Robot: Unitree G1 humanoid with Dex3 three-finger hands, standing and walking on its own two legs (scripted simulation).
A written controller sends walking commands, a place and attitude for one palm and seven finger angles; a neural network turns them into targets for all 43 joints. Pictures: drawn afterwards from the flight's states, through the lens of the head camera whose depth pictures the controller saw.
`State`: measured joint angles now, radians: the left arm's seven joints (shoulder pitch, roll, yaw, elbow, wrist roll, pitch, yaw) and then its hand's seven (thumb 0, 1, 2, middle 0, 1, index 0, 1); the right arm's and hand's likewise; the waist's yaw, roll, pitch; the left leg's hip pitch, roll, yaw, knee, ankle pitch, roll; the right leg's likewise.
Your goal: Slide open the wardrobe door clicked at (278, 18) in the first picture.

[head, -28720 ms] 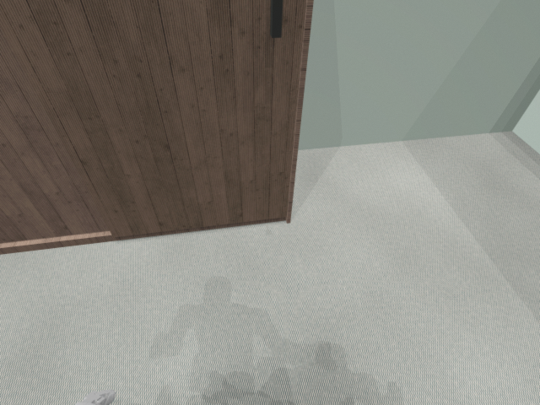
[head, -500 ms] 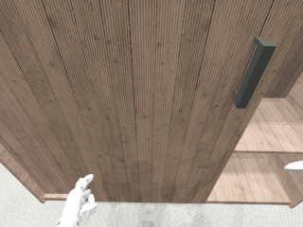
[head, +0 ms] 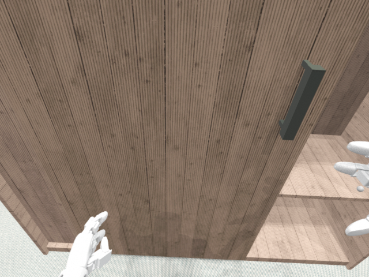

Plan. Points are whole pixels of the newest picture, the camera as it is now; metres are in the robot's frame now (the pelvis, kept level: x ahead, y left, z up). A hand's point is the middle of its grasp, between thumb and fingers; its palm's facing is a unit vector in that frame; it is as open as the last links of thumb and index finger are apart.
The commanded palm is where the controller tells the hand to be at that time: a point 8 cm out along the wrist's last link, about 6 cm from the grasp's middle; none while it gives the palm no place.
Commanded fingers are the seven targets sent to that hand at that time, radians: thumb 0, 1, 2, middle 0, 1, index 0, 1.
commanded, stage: draw the hand back to the body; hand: right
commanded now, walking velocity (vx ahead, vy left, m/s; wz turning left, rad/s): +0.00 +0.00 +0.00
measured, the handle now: (296, 101) +0.43 -0.26 +0.23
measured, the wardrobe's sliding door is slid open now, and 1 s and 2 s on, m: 0.56 0.56 0.56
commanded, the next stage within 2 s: step back with the hand held close in 1.08 s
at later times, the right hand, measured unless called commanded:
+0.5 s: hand (330, 184) +0.23 -0.26 +0.17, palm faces +0.43 +0.84 -0.32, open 10.8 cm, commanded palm +0.18 -0.29 +0.19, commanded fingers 0.00 -0.57 -0.74 0.21 0.49 0.21 0.49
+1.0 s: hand (308, 176) +0.25 -0.23 +0.17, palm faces +0.39 +0.85 -0.36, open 7.5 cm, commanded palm +0.21 -0.27 +0.19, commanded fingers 0.00 -0.90 -0.90 0.20 0.30 0.20 0.30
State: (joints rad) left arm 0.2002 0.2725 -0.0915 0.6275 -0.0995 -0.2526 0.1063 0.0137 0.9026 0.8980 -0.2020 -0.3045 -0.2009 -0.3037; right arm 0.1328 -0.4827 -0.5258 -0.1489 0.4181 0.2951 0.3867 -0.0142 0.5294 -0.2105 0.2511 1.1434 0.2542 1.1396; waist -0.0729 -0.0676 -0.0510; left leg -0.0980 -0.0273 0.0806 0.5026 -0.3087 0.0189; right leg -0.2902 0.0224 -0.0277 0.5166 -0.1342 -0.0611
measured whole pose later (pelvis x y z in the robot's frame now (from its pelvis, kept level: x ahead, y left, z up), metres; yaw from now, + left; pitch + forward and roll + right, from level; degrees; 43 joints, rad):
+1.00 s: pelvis +0.05 +0.02 +0.01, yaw +3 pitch -5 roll +0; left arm 0.17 0.23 -0.03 0.63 0.01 -0.08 0.07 0.01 0.90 0.90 -0.20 -0.30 -0.20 -0.30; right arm 0.46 -0.35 -0.31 -0.43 0.10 -0.04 -0.09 0.01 -0.87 -0.89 0.21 0.32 0.21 0.31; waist -0.09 -0.04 0.00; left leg 0.03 -0.04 0.02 0.35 -0.30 0.04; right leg -0.16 0.03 -0.05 0.40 -0.17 -0.04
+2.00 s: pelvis -0.07 -0.06 -0.01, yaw +0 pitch -1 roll +6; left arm 0.19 0.21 -0.01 0.60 -0.01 -0.05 0.06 0.01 0.90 0.90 -0.20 -0.30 -0.20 -0.30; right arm 0.55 -0.41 -0.39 -0.57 0.06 -0.20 -0.12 0.01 -0.89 -0.90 0.21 0.31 0.21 0.30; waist -0.05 -0.03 0.03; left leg -0.17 -0.08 -0.01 0.48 -0.30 -0.02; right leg -0.50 0.03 -0.04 0.53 -0.14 -0.04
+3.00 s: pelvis -0.28 -0.28 +0.01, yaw +4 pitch +1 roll +6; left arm 0.31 0.08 -0.01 0.64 0.03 -0.11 -0.05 0.01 0.90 0.90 -0.21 -0.30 -0.21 -0.30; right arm 0.51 -0.39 -0.40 -0.74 0.04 -0.25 -0.10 0.02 -0.89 -0.90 0.20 0.31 0.21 0.30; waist 0.00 0.04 0.03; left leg -0.37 -0.06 0.11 0.82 -0.40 0.01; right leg -0.32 -0.12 0.04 0.58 -0.28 0.00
